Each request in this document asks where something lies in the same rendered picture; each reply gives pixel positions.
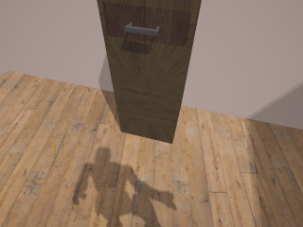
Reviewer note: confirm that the cabinet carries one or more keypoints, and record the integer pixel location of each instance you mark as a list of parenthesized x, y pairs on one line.
[(149, 78)]

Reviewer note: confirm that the handle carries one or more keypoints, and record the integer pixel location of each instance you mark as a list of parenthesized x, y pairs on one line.
[(141, 30)]

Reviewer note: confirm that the drawer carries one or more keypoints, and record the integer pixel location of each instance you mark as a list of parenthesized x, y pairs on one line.
[(174, 24)]

